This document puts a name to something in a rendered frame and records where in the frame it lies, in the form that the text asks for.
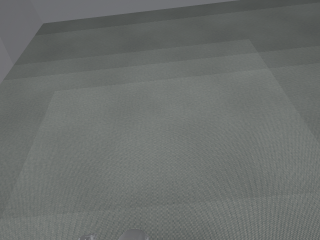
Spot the left robot thigh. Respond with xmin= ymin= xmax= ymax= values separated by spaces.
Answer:
xmin=118 ymin=229 xmax=150 ymax=240

